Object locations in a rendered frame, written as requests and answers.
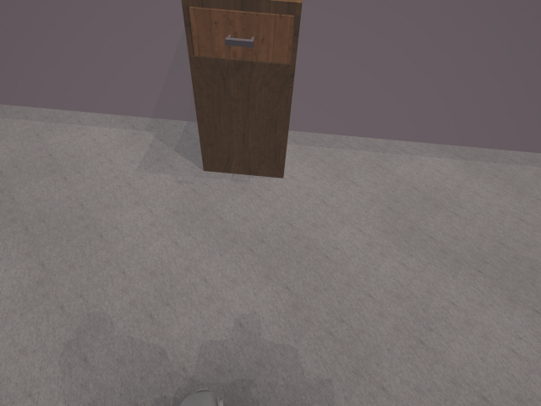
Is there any handle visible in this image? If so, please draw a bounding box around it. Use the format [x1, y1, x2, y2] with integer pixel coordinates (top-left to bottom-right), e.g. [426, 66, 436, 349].
[225, 35, 254, 47]

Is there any cabinet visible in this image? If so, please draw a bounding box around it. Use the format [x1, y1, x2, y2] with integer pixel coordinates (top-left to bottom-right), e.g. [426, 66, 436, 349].
[182, 0, 303, 178]

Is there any drawer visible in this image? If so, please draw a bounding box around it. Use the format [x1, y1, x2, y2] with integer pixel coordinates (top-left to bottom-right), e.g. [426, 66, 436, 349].
[189, 7, 294, 63]

